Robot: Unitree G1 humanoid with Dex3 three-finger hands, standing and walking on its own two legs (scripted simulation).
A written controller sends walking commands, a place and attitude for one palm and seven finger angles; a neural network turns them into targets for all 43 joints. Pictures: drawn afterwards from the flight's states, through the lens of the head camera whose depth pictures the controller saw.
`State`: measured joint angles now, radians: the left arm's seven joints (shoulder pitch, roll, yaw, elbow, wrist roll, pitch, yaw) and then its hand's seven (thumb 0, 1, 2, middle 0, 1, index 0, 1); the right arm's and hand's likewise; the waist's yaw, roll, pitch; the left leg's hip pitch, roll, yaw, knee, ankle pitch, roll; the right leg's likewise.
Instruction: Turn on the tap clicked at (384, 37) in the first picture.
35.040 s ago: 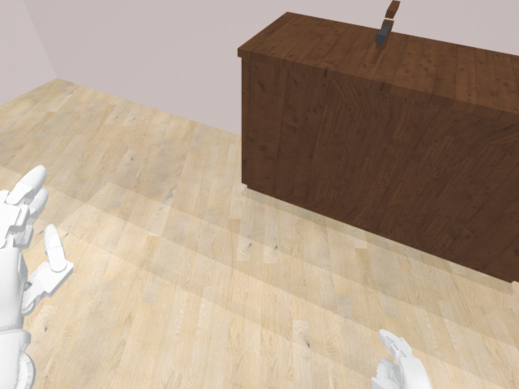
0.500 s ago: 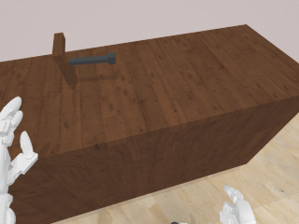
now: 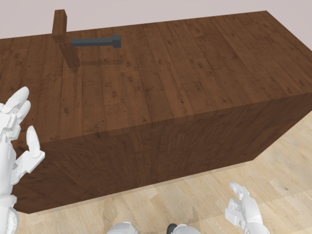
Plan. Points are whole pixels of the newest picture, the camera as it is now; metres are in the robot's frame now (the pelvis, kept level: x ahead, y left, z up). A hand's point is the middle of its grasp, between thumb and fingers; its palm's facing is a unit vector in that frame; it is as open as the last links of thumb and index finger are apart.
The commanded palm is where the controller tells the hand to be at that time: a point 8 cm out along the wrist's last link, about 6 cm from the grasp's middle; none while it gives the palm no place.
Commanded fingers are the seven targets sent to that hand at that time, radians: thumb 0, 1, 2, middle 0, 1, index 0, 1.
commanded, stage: step back with the hand held close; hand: left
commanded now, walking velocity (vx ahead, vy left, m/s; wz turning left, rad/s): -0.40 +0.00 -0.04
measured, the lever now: (116, 41) +0.64 +0.15 +0.11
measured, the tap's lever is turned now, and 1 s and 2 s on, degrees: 82 82 82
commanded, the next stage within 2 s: stop stepping back and stand still in 0.36 s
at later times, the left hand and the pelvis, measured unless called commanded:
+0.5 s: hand out of the picture +0.12 +0.20 +0.16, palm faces +0.22 -0.87 -0.45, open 7.4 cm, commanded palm +0.05 +0.27 +0.18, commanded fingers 0.00 0.90 0.90 -0.20 -0.30 -0.20 -0.30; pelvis -0.12 +0.00 +0.00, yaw -3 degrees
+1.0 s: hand out of the picture +0.03 +0.21 +0.16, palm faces +0.31 -0.89 -0.32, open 7.4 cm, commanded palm -0.04 +0.27 +0.18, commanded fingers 0.00 0.90 0.90 -0.20 -0.30 -0.20 -0.30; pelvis -0.21 -0.01 +0.00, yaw -2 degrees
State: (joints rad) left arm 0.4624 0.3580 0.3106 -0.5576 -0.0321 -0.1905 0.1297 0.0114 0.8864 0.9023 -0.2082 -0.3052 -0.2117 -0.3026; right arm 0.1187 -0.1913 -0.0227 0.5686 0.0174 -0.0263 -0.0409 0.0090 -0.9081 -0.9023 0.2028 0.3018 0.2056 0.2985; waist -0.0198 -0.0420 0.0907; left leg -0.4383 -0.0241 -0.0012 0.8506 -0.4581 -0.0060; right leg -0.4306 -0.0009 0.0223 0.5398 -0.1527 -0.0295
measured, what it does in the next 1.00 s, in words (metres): walks backwards: left foot, then right foot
